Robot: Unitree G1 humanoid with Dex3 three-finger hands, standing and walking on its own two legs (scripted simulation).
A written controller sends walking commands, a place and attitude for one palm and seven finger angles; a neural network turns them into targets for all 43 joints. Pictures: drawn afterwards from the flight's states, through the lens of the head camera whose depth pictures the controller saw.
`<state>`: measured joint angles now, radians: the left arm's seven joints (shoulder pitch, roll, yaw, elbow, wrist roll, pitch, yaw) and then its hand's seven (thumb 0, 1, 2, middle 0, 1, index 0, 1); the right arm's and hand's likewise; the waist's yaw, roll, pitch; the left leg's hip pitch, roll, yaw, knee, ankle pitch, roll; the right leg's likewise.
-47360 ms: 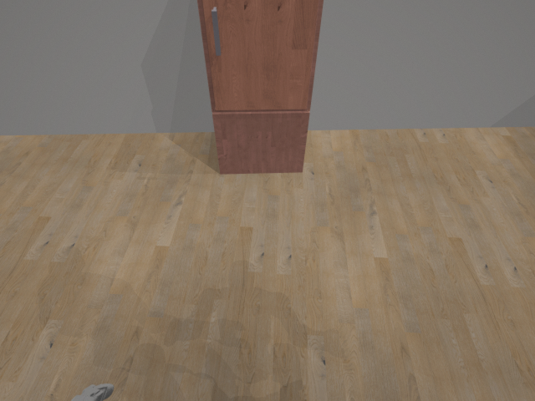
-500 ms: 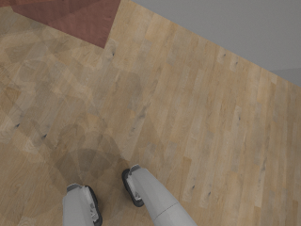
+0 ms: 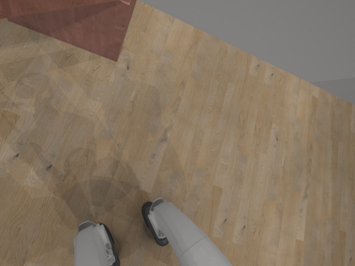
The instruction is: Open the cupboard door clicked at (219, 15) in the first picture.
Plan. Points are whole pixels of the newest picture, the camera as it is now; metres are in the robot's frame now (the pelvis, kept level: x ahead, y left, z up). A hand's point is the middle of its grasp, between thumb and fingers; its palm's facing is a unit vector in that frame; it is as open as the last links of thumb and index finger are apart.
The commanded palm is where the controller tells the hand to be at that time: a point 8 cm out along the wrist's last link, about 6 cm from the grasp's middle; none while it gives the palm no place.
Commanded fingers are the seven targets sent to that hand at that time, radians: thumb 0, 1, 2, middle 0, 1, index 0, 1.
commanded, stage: move the hooked fingers beside the handle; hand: left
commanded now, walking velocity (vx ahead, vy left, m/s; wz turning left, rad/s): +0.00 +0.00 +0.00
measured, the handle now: out of the picture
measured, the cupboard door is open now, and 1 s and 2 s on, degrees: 41 41 41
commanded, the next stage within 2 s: slide the fingers in behind the handle in 1.20 s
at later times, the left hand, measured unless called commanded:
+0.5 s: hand out of the picture +0.63 +0.29 +0.12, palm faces +0.16 -0.99 +0.03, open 14.0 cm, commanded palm +0.70 +0.24 +0.10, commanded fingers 0.00 -0.50 0.30 -0.30 -1.20 -0.30 -1.20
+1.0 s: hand out of the picture +0.62 +0.29 +0.10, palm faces +0.17 -0.99 +0.01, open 14.0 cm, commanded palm +0.71 +0.24 +0.09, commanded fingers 0.00 -0.50 0.30 -0.30 -1.20 -0.30 -1.20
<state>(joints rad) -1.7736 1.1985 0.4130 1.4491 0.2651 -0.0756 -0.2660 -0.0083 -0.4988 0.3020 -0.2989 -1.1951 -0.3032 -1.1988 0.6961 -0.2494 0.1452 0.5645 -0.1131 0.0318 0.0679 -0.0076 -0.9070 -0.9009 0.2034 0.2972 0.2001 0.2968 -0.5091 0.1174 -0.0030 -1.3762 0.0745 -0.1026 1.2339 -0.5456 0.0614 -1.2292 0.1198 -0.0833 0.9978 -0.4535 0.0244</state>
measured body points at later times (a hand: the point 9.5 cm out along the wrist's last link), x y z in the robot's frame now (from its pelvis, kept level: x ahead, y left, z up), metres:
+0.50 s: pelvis -0.03 +0.01 -0.01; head +0.21 +0.09 +0.36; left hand +0.61 +0.34 +0.12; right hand -0.18 -0.18 -0.02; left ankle -0.02 +0.07 -0.63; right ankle -0.01 -0.16 -0.63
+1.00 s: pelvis -0.04 +0.01 -0.02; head +0.21 +0.07 +0.35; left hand +0.61 +0.34 +0.10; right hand -0.17 -0.19 -0.04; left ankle -0.02 +0.07 -0.63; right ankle -0.01 -0.16 -0.63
